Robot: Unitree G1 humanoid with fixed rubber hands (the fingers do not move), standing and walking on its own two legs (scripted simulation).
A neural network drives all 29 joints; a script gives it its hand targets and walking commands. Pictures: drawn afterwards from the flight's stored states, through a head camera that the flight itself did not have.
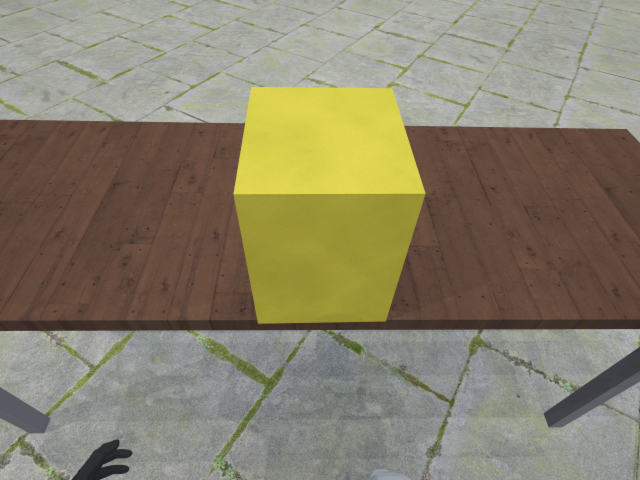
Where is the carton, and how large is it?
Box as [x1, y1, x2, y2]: [233, 87, 425, 323]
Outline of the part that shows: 251,87 233,194 258,323 384,321 389,309 425,193 392,89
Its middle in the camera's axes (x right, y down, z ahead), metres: +0.00 -0.05 +0.55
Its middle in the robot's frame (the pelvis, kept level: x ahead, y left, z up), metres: +0.47 +0.02 +0.08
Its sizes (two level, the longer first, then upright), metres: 0.214 0.191 0.256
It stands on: a table, 0.69 m high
